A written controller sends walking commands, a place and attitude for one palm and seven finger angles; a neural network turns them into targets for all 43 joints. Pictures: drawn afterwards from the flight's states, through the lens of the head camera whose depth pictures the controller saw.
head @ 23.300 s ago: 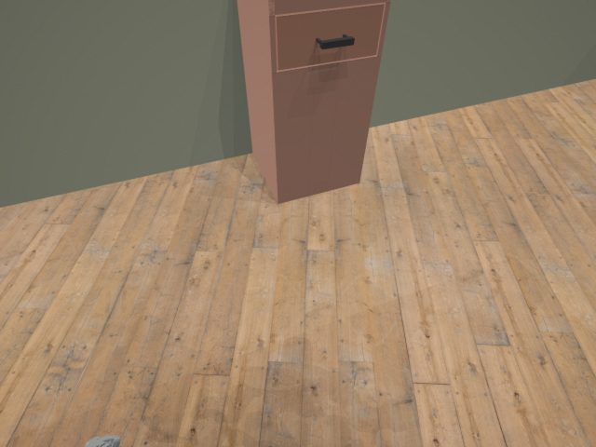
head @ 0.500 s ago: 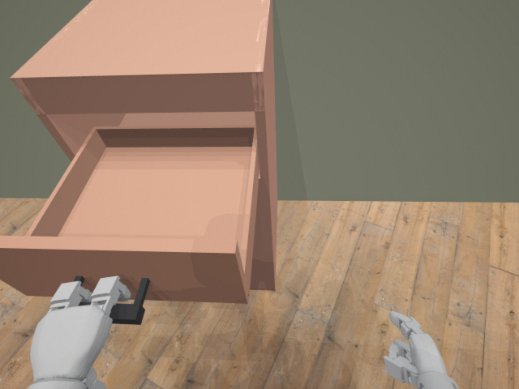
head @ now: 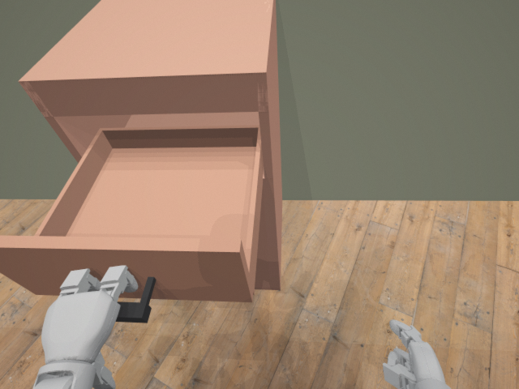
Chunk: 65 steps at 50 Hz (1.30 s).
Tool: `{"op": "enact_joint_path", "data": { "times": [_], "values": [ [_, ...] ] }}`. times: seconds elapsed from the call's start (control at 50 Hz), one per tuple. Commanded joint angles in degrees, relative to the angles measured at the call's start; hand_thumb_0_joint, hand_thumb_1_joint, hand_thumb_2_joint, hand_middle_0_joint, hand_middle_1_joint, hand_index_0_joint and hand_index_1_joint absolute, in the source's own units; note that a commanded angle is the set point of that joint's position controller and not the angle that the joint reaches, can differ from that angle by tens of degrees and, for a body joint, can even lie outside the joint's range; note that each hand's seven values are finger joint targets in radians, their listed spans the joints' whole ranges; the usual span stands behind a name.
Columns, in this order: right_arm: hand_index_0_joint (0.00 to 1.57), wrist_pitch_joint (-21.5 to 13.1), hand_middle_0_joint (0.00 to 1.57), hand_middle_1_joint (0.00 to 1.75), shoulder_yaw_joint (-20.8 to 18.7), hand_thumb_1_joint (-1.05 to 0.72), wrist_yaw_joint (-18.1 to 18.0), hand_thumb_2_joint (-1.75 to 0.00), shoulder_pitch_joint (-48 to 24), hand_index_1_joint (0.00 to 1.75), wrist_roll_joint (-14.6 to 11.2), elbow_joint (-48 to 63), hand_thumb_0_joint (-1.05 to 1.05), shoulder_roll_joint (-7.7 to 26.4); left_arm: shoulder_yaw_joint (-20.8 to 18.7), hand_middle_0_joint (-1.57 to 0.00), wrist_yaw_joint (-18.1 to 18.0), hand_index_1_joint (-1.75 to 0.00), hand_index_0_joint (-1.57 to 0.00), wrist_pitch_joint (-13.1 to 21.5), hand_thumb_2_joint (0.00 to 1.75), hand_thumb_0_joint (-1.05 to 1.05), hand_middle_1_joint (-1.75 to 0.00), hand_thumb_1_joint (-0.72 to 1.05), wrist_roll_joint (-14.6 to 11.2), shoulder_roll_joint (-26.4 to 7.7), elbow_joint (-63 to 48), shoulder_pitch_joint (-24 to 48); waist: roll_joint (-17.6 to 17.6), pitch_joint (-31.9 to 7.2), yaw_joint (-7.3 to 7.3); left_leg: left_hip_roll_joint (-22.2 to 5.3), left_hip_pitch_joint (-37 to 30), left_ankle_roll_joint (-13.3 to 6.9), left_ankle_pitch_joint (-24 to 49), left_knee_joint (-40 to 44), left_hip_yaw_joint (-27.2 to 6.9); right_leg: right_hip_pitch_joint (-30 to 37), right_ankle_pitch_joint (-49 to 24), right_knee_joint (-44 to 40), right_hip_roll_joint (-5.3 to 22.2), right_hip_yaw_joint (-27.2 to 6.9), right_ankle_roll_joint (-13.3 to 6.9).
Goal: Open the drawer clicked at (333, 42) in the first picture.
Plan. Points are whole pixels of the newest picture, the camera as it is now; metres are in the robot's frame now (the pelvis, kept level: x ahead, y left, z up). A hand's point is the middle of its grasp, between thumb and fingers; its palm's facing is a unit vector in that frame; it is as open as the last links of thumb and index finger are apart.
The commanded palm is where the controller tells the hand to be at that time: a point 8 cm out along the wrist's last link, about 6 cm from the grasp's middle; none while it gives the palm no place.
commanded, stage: lift the hand off the handle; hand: left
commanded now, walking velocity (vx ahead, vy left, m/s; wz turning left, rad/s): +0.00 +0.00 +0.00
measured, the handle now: (112, 297) +0.23 +0.27 +0.02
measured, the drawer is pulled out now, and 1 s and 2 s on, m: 0.30 0.30 0.30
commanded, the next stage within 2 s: draw the hand back to the body in 1.10 s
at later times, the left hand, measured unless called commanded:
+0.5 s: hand (76, 308) +0.19 +0.27 +0.09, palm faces +0.05 -0.06 -1.00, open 13.3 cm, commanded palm +0.16 +0.26 +0.15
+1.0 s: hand (48, 267) +0.21 +0.27 +0.16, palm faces +0.12 -0.06 -0.99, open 13.8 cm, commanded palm +0.16 +0.27 +0.22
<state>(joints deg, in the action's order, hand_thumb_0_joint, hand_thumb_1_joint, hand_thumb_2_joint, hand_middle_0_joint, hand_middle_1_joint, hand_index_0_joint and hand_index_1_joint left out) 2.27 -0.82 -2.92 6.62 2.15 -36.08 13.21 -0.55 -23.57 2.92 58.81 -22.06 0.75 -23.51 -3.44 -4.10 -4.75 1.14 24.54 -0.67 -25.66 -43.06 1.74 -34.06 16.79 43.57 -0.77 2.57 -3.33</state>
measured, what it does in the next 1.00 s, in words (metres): stands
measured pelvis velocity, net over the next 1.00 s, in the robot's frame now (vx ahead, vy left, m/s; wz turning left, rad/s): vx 0.01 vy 0.02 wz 0.00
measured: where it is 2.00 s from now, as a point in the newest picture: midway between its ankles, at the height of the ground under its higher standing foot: outside the picture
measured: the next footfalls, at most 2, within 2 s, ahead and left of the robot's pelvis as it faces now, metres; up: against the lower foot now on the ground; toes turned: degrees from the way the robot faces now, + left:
none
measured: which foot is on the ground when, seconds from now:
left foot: down 0.00-1.00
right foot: down 0.00-1.00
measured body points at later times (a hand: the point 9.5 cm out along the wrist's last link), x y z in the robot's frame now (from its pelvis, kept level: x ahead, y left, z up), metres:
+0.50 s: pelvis +0.01 +0.01 +0.02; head +0.02 -0.03 +0.47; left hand +0.18 +0.27 +0.14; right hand +0.24 -0.19 -0.07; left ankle -0.04 +0.11 -0.71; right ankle +0.05 -0.08 -0.71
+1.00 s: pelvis +0.01 +0.02 +0.03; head +0.00 -0.03 +0.48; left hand +0.20 +0.26 +0.22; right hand +0.24 -0.18 -0.06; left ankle -0.04 +0.11 -0.71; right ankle +0.05 -0.08 -0.71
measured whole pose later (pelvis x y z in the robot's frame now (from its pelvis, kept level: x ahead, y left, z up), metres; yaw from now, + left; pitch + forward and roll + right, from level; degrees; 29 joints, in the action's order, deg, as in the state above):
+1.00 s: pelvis +0.01 +0.02 +0.03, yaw +0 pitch -3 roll +0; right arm 6.1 2.9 -0.4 5.0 -0.6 -34.2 15.6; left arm -2.7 -2.5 -7.2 49.2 -29.9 -25.8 -22.3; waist -7.6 0.6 -6.6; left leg 1.3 1.4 -1.7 -17.0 -21.8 1.1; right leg -10.4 8.7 22.4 -1.2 2.5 -1.8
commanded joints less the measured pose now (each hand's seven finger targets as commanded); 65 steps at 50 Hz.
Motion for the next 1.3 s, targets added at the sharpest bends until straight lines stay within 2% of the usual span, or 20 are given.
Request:
{"op": "enact_joint_path", "data": {
  "times": [0.0,0.22,0.32,0.42,0.46,0.54,0.68,0.7,0.8,0.82,0.9,0.96,0.98,1.04,1.08,1.14,1.16,1.22,1.24,1.28],
  "values": [
    [0.20,-3.22,0.20,0.30,-1.94,-0.90,-0.81,-0.90,-7.84,0.30,-0.08,9.38,0.00,5.59,-9.58,-0.30,-2.93,-1.20,-0.30,0.31,0.30,0.00,-1.20,-0.50,-1.24,-12.12,-17.04,7.10,0.95,-10.80,-0.47,1.13,0.61,-0.55,11.12,8.32,-1.89,15.79,-4.02,-9.35,1.32,-6.05,0.90],
    [0.20,-2.67,0.20,0.30,-1.31,-0.90,-0.17,-0.90,-9.31,0.30,-0.34,9.51,0.00,5.68,-8.71,-0.30,1.82,-1.20,-0.30,-1.47,0.30,0.00,-1.20,-0.50,-3.01,-12.06,-22.50,5.90,1.39,-6.50,-1.12,0.51,-3.72,-0.18,14.85,13.08,-2.29,20.03,-7.28,-13.08,1.21,-5.42,1.02],
    [0.20,-2.48,0.20,0.30,-1.08,-0.90,-0.01,-0.90,-9.60,0.30,-0.37,9.64,0.00,5.69,-7.39,-0.30,4.45,-1.20,-0.30,-1.91,0.30,0.00,-1.20,-0.50,-3.80,-11.58,-25.81,7.05,0.48,-6.12,-1.46,0.17,-6.95,0.01,17.08,15.29,-2.46,22.07,-7.84,-14.98,1.03,-4.56,1.00],
    [0.20,-2.00,0.20,0.30,-0.79,-0.90,0.19,-0.90,-9.60,0.30,-0.31,9.55,0.00,6.07,-9.57,-0.30,6.04,-1.20,-0.30,-2.28,0.30,0.00,-1.20,-0.50,-3.90,-14.07,-28.51,5.62,0.35,-6.43,-2.48,-0.06,-9.07,0.38,20.52,17.25,-2.30,25.76,-11.37,-16.83,1.03,-5.19,0.95],
    [0.20,-1.79,0.20,0.30,-0.67,-0.90,0.61,-0.90,-9.53,0.30,-0.51,10.18,0.00,6.19,-8.22,-0.30,6.85,-1.20,-0.30,-2.77,0.30,0.00,-1.20,-0.50,-4.40,-12.72,-30.86,4.40,0.41,-6.33,-2.40,-0.26,-10.25,0.40,22.13,17.83,-2.12,26.40,-12.97,-17.54,1.18,-4.81,1.24],
    [0.20,-0.99,0.20,0.30,-0.13,-0.90,0.77,-0.90,-10.16,0.30,-0.69,9.81,0.00,6.33,-8.51,-0.30,9.06,-1.20,-0.30,-4.53,0.30,0.00,-1.20,-0.50,-5.07,-13.62,-30.24,5.17,1.79,-3.23,-2.28,-0.54,-10.65,0.13,20.88,19.85,-2.18,27.28,-11.15,-19.47,1.15,-4.41,1.44],
    [0.20,-0.41,0.20,0.30,0.62,-0.90,1.04,-0.90,-12.18,0.30,-1.76,10.57,0.00,6.80,-8.97,-0.30,12.94,-1.20,-0.30,-6.81,0.30,0.00,-1.20,-0.50,-6.44,-14.98,-32.90,5.63,-0.86,-2.99,-2.85,-1.27,-13.53,0.36,23.49,22.72,-2.97,31.18,-12.72,-21.52,0.61,-4.55,1.31],
    [0.20,-0.27,0.20,0.30,0.91,-0.90,1.42,-0.90,-11.06,0.30,-1.55,10.37,0.00,6.42,-6.52,-0.30,13.80,-1.20,-0.30,-7.14,0.30,0.00,-1.20,-0.50,-6.22,-13.15,-33.93,6.89,-0.09,-3.28,-2.55,-1.21,-13.44,0.36,24.14,23.03,-2.59,31.37,-12.59,-21.27,1.23,-3.05,1.52],
    [0.20,0.58,0.20,0.30,1.60,-0.90,1.79,-0.90,-12.01,0.30,-2.20,11.10,0.00,6.83,-8.11,-0.30,16.80,-1.20,-0.30,-9.44,0.30,0.00,-1.20,-0.50,-6.69,-15.83,-35.59,8.90,0.14,-2.59,-2.83,-1.70,-12.91,0.03,23.02,25.06,-2.63,34.35,-12.20,-21.91,1.24,-2.87,1.68],
    [0.20,0.96,0.20,0.30,1.30,-0.90,1.56,-0.90,-12.48,0.30,-2.37,10.41,0.00,7.09,-9.22,-0.30,17.13,-1.20,-0.30,-9.47,0.30,0.00,-1.20,-0.50,-7.15,-17.13,-34.71,10.02,-0.23,-0.96,-2.51,-1.63,-12.84,0.10,22.96,25.58,-2.79,34.25,-12.47,-22.41,0.76,-3.23,1.53],
    [0.20,0.83,0.20,0.30,1.64,-0.90,2.06,-0.90,-11.99,0.30,-2.85,11.87,0.00,7.20,-10.76,-0.30,18.28,-1.20,-0.30,-9.81,0.30,0.00,-1.20,-0.50,-8.55,-17.65,-38.22,7.00,-1.10,-3.87,-3.15,-1.86,-13.99,0.17,25.85,25.22,-2.82,36.56,-15.34,-21.94,1.25,-2.89,1.80],
    [0.20,1.19,0.20,0.30,1.47,-0.90,1.87,-0.90,-12.27,0.30,-2.99,11.76,0.00,7.75,-12.58,-0.30,19.06,-1.20,-0.30,-10.11,0.30,0.00,-1.20,-0.50,-9.99,-19.60,-38.37,6.84,1.12,-1.65,-2.70,-1.69,-14.11,-0.06,25.40,25.30,-2.46,35.56,-16.01,-22.87,1.26,-3.09,2.18],
    [0.20,1.06,0.20,0.30,1.69,-0.90,1.88,-0.90,-13.72,0.30,-3.41,12.02,0.00,7.87,-14.27,-0.30,19.37,-1.20,-0.30,-10.66,0.30,0.00,-1.20,-0.50,-10.61,-20.49,-38.06,6.21,-0.54,-0.80,-2.73,-2.07,-13.75,-0.06,23.79,25.35,-3.09,35.20,-14.47,-23.32,0.81,-4.46,1.94],
    [0.20,1.41,0.20,0.30,1.30,-0.90,1.97,-0.90,-11.67,0.30,-3.25,11.22,0.00,7.89,-12.83,-0.30,20.81,-1.20,-0.30,-10.12,0.30,0.00,-1.20,-0.50,-11.08,-19.09,-35.74,5.38,2.15,0.68,-2.27,-1.68,-13.67,-0.19,23.74,25.46,-2.24,33.92,-13.53,-23.57,1.32,-2.94,2.22],
    [0.20,1.01,0.20,0.30,1.51,-0.90,2.09,-0.90,-13.57,0.30,-3.76,12.33,0.00,8.01,-11.17,-0.30,21.48,-1.20,-0.30,-10.18,0.30,0.00,-1.20,-0.50,-11.75,-17.51,-38.12,6.31,-1.23,0.10,-1.87,-1.97,-14.23,-0.14,22.47,25.29,-2.73,33.29,-12.48,-23.79,0.95,-3.81,2.11],
    [0.20,0.54,0.20,0.30,1.27,-0.90,1.67,-0.90,-10.91,0.30,-2.79,12.09,0.00,8.02,-10.21,-0.30,21.15,-1.20,-0.30,-8.43,0.30,0.00,-1.20,-0.50,-10.80,-17.85,-38.45,9.00,0.75,-1.71,-2.09,-1.52,-14.94,-0.39,22.68,25.02,-2.35,33.40,-12.03,-23.60,1.59,-2.42,2.34],
    [0.20,0.60,0.20,0.30,1.19,-0.90,1.45,-0.90,-10.86,0.30,-2.78,11.77,0.00,8.16,-11.98,-0.30,20.69,-1.20,-0.30,-8.05,0.30,0.00,-1.20,-0.50,-10.25,-19.86,-37.86,9.15,1.65,-2.09,-2.31,-1.56,-14.97,-0.41,22.92,24.80,-2.37,33.67,-12.34,-23.70,1.47,-2.91,2.34],
    [0.20,0.38,0.20,0.30,1.30,-0.90,1.38,-0.90,-11.37,0.30,-2.57,10.73,0.00,7.59,-12.01,-0.30,19.90,-1.20,-0.30,-7.22,0.30,0.00,-1.20,-0.50,-9.62,-19.62,-36.18,11.30,-0.04,-0.76,-2.16,-1.33,-14.49,-0.35,21.23,24.97,-2.63,32.80,-10.07,-24.19,1.48,-3.54,1.87],
    [0.20,0.11,0.20,0.30,1.22,-0.90,1.39,-0.90,-10.67,0.30,-2.48,10.74,0.00,7.52,-12.99,-0.30,19.65,-1.20,-0.30,-6.76,0.30,0.00,-1.20,-0.50,-9.37,-20.32,-35.43,10.98,1.17,-1.08,-2.50,-1.17,-14.31,-0.41,21.92,24.74,-2.60,33.09,-10.77,-23.91,1.61,-3.26,1.92],
    [0.20,-0.18,0.20,0.30,1.38,-0.90,1.41,-0.90,-12.60,0.30,-3.03,11.11,0.00,7.83,-15.49,-0.30,19.27,-1.20,-0.30,-6.92,0.30,0.00,-1.20,-0.50,-10.10,-22.13,-35.65,10.58,-0.93,-2.07,-2.76,-1.31,-14.43,-0.27,21.89,24.58,-3.46,34.03,-11.51,-23.93,1.06,-4.99,1.65]
  ]
}}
